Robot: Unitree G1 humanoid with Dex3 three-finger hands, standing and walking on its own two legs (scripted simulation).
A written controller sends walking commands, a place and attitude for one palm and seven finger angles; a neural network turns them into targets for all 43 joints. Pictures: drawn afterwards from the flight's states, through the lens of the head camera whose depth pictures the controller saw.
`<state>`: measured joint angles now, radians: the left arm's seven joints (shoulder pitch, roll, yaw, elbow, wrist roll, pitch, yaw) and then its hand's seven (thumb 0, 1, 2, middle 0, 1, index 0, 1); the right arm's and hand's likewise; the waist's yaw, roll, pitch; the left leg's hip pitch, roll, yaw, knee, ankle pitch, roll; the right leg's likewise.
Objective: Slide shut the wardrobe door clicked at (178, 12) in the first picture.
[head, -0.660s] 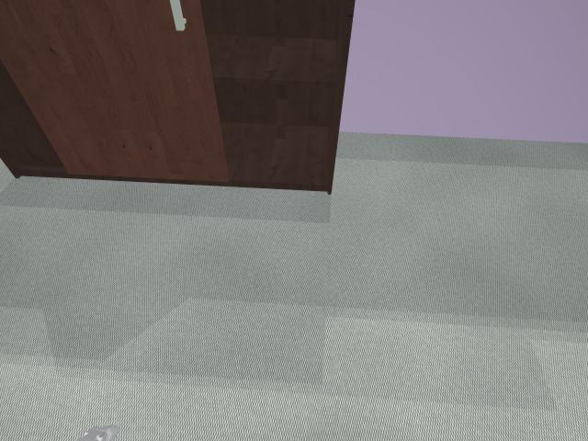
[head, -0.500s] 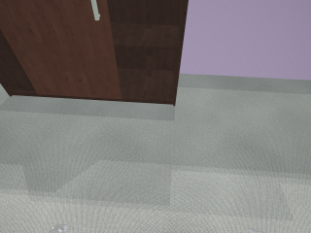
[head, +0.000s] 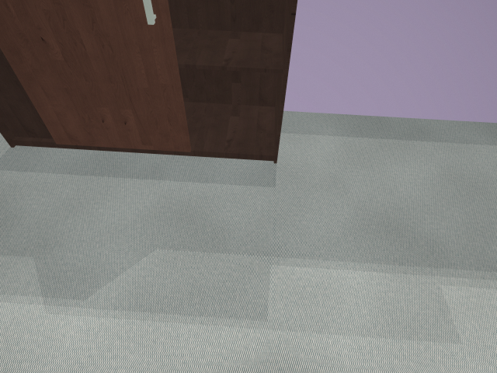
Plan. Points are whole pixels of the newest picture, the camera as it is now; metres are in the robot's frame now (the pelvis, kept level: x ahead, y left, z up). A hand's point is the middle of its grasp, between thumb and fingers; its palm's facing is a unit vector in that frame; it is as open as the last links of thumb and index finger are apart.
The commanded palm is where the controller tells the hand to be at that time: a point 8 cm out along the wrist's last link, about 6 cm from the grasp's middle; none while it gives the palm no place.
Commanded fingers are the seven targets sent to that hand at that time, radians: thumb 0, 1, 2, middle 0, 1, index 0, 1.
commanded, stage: stand and wait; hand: left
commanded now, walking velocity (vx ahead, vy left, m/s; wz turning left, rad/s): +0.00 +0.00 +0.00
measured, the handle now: out of the picture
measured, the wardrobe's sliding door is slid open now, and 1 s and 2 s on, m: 0.50 0.50 0.50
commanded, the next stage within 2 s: look at it before walking up in 0.16 s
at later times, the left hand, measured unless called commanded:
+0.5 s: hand out of the picture +0.07 +0.24 -0.16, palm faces -0.03 -0.95 -0.32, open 7.4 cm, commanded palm none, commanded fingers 0.00 0.90 0.90 -0.20 -0.30 -0.20 -0.30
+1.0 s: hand out of the picture +0.06 +0.24 -0.16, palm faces -0.01 -0.95 -0.31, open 7.4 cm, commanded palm none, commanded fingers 0.00 0.90 0.90 -0.20 -0.30 -0.20 -0.30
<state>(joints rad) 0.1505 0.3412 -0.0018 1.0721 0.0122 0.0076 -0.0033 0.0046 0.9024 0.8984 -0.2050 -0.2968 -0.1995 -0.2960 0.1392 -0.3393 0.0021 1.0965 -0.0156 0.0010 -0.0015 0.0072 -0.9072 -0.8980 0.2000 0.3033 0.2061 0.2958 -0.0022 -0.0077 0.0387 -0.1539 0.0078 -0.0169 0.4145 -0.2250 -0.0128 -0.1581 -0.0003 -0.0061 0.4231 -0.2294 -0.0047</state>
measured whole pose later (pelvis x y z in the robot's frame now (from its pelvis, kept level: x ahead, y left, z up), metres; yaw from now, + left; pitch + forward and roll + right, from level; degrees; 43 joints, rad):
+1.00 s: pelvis +0.00 +0.00 +0.00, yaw +1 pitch -2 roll +0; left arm 0.16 0.32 0.00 1.08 0.02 0.01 0.00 0.00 0.90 0.90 -0.20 -0.30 -0.20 -0.30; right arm 0.16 -0.32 0.01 1.10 -0.02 0.01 0.00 0.01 -0.91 -0.90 0.20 0.30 0.20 0.30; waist -0.01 0.00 0.01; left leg -0.17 0.01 -0.03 0.43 -0.23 -0.01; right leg -0.16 0.00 -0.02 0.41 -0.23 0.00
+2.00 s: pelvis +0.35 +0.11 -0.01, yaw +31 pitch +1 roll -2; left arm 0.34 0.20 0.05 1.04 0.04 -0.07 0.01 0.00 0.92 0.90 -0.20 -0.30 -0.20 -0.30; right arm 0.12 -0.24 -0.08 0.97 -0.03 0.01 0.05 0.01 -0.92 -0.90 0.19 0.30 0.20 0.29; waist 0.01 0.00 0.06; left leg -0.59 0.11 0.08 0.88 -0.19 0.00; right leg -0.09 -0.08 -0.28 0.40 -0.31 0.03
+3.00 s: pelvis +0.64 +0.31 -0.01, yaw +24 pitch +0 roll +1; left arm 0.23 0.17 0.07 0.99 0.02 0.02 0.00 0.00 0.91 0.90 -0.20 -0.30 -0.20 -0.30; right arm 0.13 -0.18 -0.05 0.97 -0.03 0.03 -0.02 0.00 -0.91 -0.90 0.20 0.30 0.20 0.30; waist 0.01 0.01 0.05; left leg -0.51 0.10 -0.01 0.97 -0.36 -0.08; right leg -0.32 0.08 0.02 0.46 -0.13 -0.09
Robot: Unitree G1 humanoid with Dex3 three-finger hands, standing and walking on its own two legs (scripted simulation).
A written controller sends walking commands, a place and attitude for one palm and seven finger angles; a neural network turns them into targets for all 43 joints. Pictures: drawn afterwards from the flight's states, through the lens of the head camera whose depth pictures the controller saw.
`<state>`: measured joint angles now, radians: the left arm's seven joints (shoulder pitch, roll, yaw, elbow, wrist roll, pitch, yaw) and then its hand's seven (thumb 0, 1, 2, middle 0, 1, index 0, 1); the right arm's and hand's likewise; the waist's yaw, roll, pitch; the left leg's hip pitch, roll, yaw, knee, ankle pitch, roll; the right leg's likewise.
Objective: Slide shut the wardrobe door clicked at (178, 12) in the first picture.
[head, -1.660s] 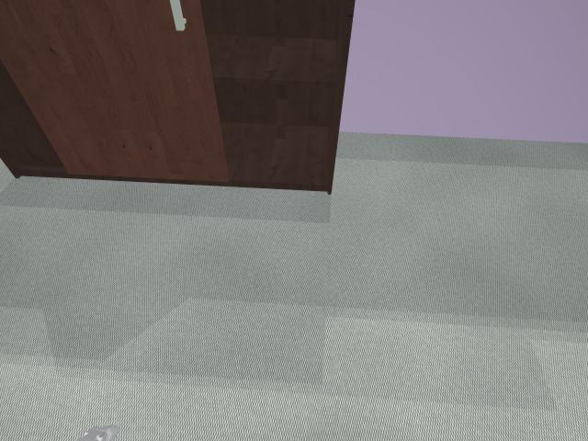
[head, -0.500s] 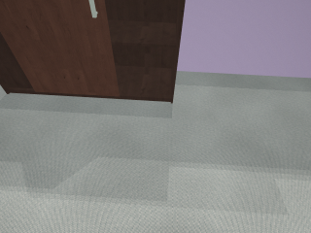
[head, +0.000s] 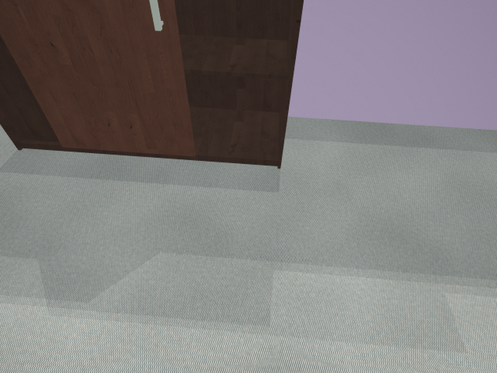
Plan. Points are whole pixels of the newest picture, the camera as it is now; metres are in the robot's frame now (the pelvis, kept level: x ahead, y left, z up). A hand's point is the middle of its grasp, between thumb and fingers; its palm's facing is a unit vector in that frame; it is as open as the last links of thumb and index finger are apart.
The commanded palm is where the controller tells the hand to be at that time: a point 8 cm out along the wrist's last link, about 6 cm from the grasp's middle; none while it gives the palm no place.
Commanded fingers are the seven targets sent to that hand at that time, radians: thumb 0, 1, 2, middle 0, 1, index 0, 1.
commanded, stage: walk to a spot facing it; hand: left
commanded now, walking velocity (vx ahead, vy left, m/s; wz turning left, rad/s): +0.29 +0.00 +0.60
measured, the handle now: out of the picture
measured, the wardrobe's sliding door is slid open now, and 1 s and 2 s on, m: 0.50 0.50 0.50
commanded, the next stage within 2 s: turn to face it in 1.40 s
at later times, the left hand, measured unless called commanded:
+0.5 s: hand out of the picture +0.14 +0.26 -0.17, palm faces +0.25 -0.95 -0.17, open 7.4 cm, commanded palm none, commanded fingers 0.00 0.90 0.90 -0.20 -0.30 -0.20 -0.30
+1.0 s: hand (129, 327) +0.24 +0.26 -0.18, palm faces +0.51 -0.83 -0.20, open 7.3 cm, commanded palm none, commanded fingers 0.00 0.90 0.90 -0.20 -0.30 -0.20 -0.30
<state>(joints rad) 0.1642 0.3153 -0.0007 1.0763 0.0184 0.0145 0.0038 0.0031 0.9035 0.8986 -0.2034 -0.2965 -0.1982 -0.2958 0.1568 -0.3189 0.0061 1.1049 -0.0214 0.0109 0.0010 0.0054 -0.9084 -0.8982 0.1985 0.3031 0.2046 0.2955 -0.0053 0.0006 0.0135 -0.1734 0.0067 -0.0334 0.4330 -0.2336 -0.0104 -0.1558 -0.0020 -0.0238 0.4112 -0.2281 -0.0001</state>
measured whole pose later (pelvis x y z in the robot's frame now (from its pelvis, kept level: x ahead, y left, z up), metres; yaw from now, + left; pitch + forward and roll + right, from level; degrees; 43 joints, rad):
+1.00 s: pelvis +0.35 +0.10 -0.01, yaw +30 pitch +1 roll -2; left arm 0.34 0.20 0.05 1.04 0.04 -0.07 0.01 0.00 0.92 0.90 -0.20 -0.30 -0.20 -0.30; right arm 0.12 -0.24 -0.08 0.97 -0.03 0.01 0.05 0.01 -0.92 -0.90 0.19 0.30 0.20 0.29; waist 0.01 0.00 0.06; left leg -0.59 0.11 0.08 0.88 -0.19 0.00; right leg -0.09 -0.08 -0.28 0.40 -0.31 0.03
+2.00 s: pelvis +0.65 +0.30 -0.01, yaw +23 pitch +0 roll +1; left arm 0.23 0.17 0.07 0.99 0.02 0.02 0.00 0.00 0.91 0.90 -0.20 -0.30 -0.20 -0.30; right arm 0.13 -0.18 -0.05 0.97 -0.03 0.03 -0.02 0.00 -0.91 -0.90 0.20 0.30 0.20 0.30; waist 0.01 0.01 0.05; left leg -0.51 0.10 -0.01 0.97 -0.36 -0.08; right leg -0.32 0.08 0.02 0.46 -0.13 -0.09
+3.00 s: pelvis +0.69 +0.32 +0.00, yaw +0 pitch -1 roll -1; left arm 0.31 0.17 0.05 1.06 0.03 -0.03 0.00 0.00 0.92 0.90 -0.20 -0.30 -0.20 -0.30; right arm 0.28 -0.19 -0.06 1.05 -0.03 0.01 0.02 0.01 -0.91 -0.90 0.19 0.30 0.20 0.29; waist -0.01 0.03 0.00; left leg -0.43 0.11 0.08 0.79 -0.32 -0.03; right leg -0.05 0.03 -0.05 0.36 -0.30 -0.03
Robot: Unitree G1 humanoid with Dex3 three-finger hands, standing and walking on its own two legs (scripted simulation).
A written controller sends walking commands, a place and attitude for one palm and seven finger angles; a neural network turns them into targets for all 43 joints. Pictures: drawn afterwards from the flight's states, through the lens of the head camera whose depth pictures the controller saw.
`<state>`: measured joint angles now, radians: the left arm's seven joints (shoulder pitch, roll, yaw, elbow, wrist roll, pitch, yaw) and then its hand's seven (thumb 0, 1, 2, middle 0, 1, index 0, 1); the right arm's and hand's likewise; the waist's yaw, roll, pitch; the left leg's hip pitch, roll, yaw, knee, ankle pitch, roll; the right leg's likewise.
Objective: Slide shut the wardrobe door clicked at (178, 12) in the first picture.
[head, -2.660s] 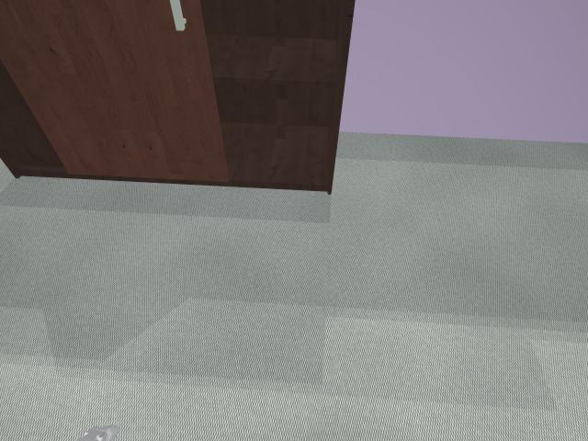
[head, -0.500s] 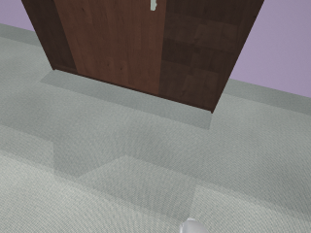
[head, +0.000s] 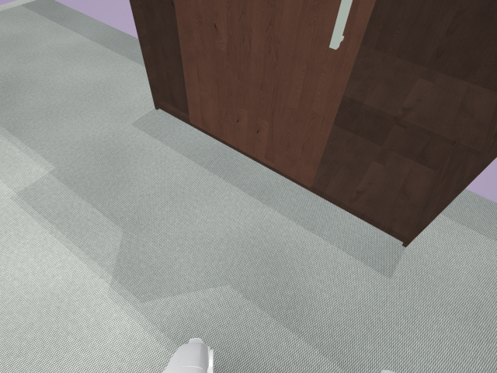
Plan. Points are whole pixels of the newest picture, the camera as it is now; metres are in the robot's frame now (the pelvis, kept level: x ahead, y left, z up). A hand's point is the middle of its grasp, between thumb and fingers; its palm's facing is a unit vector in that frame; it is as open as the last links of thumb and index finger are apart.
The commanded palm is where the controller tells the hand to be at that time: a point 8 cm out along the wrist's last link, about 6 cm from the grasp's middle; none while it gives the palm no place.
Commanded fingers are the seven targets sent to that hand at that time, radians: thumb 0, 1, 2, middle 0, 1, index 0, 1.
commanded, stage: walk to a spot facing it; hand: left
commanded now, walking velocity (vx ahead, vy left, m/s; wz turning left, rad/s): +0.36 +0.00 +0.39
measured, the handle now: out of the picture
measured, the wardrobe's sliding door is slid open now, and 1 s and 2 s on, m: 0.50 0.50 0.50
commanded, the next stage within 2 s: turn to face it in 0.40 s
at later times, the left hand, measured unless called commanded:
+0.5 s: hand (140, 293) +0.28 +0.24 -0.17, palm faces +0.12 -0.98 -0.15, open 7.4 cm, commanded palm none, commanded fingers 0.00 0.90 0.90 -0.20 -0.30 -0.20 -0.30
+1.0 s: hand (173, 230) +0.43 +0.20 -0.16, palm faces -0.04 -0.97 -0.23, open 7.4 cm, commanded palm none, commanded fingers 0.00 0.90 0.90 -0.20 -0.30 -0.20 -0.30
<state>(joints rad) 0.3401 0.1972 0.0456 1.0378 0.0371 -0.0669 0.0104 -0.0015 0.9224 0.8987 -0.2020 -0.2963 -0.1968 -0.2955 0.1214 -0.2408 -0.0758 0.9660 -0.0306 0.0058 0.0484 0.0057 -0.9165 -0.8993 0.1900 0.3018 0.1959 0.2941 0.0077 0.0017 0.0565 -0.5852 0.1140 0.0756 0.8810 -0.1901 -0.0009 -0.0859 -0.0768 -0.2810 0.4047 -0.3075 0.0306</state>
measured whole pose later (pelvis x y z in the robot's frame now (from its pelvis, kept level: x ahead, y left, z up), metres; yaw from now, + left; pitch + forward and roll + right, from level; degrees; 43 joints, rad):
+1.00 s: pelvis +0.36 +0.02 +0.00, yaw -7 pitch +0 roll +1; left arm 0.23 0.17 0.07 0.99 0.02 0.02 0.00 0.00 0.91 0.90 -0.20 -0.30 -0.20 -0.30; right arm 0.13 -0.18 -0.05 0.97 -0.03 0.03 -0.02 0.00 -0.91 -0.90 0.20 0.30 0.20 0.30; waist 0.01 0.01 0.05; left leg -0.51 0.10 -0.01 0.97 -0.36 -0.08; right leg -0.32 0.08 0.02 0.46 -0.13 -0.09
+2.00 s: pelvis +0.40 +0.02 +0.00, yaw -30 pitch -1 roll -1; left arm 0.31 0.17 0.05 1.06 0.03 -0.03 0.00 0.00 0.92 0.90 -0.20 -0.30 -0.20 -0.30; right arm 0.28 -0.19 -0.06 1.05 -0.03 0.01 0.02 0.01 -0.91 -0.90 0.19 0.30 0.20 0.29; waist -0.01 0.03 0.00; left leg -0.43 0.11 0.08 0.79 -0.32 -0.03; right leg -0.05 0.03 -0.05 0.36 -0.30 -0.03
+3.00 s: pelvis +0.56 -0.06 -0.01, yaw -30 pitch -1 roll -1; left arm 0.17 0.19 0.06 1.03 0.03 0.04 0.03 0.00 0.91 0.90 -0.20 -0.30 -0.20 -0.30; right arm 0.14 -0.18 -0.05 1.00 -0.02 0.02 -0.01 0.00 -0.91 -0.90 0.19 0.30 0.20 0.29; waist 0.02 -0.02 0.07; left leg -0.25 0.03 0.05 0.56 -0.31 -0.01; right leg -0.33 -0.07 -0.14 0.56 -0.22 0.00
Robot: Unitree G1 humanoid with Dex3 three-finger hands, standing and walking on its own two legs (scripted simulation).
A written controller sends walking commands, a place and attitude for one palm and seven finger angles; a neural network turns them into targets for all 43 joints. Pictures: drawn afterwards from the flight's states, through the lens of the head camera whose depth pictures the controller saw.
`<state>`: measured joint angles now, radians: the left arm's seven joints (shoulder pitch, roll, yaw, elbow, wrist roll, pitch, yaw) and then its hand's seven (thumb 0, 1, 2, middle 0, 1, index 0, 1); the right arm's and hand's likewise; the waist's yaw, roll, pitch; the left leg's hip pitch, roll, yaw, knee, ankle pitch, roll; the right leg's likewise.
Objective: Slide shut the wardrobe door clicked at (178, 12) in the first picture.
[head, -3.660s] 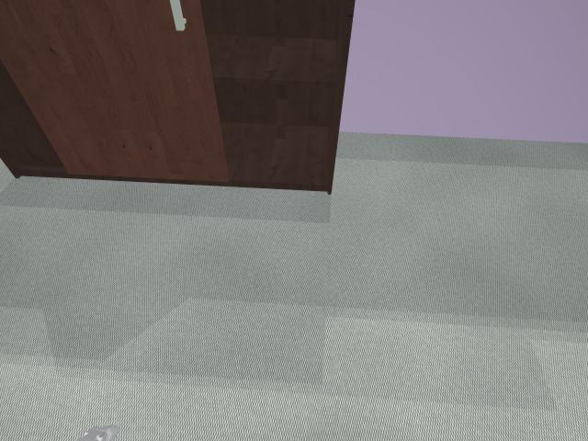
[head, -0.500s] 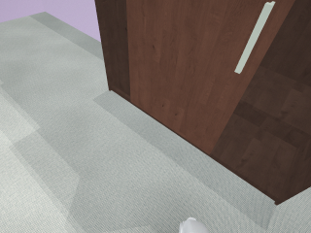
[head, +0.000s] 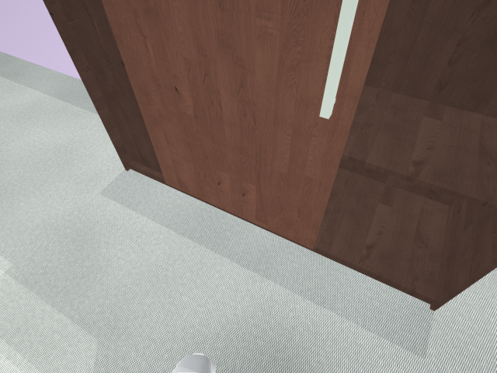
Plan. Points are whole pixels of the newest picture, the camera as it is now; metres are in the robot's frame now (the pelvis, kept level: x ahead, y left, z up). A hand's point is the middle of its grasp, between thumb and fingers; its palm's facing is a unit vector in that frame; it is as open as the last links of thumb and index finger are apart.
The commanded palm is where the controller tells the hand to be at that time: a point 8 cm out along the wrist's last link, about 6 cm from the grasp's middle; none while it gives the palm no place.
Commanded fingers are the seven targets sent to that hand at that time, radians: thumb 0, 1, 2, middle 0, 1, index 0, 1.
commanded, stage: turn to face it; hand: left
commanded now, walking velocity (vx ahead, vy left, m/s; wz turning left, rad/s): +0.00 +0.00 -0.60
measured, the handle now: (340, 57) +0.71 -0.15 +0.15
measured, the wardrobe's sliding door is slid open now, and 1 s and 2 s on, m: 0.50 0.50 0.50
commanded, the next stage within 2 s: take the last steps up to it in 0.48 s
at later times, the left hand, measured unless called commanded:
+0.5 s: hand out of the picture +0.13 +0.25 -0.16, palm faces -0.23 -0.94 -0.23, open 7.4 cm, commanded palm none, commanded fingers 0.00 0.90 0.90 -0.20 -0.30 -0.20 -0.30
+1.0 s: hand out of the picture +0.13 +0.17 -0.17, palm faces -0.34 -0.92 -0.19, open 7.3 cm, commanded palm none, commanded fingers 0.00 0.90 0.90 -0.20 -0.30 -0.20 -0.30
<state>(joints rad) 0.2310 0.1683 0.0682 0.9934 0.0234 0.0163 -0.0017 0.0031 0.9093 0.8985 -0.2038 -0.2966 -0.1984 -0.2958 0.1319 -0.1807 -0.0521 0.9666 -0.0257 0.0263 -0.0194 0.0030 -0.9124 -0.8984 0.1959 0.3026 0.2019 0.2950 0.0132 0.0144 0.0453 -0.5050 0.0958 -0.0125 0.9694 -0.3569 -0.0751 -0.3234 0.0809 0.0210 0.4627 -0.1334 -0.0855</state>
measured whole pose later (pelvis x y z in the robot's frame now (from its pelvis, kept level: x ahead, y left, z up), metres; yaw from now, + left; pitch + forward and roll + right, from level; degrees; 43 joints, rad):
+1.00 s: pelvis +0.04 +0.00 +0.00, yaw -23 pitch -1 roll -1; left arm 0.31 0.17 0.05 1.06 0.03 -0.03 0.00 0.00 0.92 0.90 -0.20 -0.30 -0.20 -0.30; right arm 0.28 -0.19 -0.06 1.05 -0.03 0.01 0.02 0.01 -0.91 -0.90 0.19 0.30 0.20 0.29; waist -0.01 0.03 0.00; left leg -0.43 0.11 0.08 0.79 -0.32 -0.03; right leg -0.05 0.03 -0.05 0.36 -0.30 -0.03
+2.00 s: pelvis +0.21 -0.05 -0.01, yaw -23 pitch -1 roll -1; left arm 0.17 0.19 0.06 1.03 0.03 0.04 0.03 0.00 0.91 0.90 -0.20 -0.30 -0.20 -0.30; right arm 0.14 -0.18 -0.05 1.00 -0.02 0.02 -0.01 0.00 -0.91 -0.90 0.19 0.30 0.20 0.29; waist 0.02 -0.02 0.07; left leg -0.25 0.03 0.05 0.56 -0.31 -0.01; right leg -0.33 -0.07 -0.14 0.56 -0.22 0.00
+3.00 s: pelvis +0.19 -0.06 +0.01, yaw -24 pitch -1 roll +0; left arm 0.34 0.08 -0.01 1.15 0.02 -0.03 0.05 0.00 0.91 0.90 -0.20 -0.30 -0.20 -0.30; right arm 0.33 -0.12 0.00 1.16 -0.01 0.00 -0.03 0.00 -0.91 -0.90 0.20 0.30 0.20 0.30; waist -0.01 0.03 0.02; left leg -0.23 0.04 0.05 0.45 -0.21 -0.01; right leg -0.14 0.03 -0.05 0.41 -0.26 -0.04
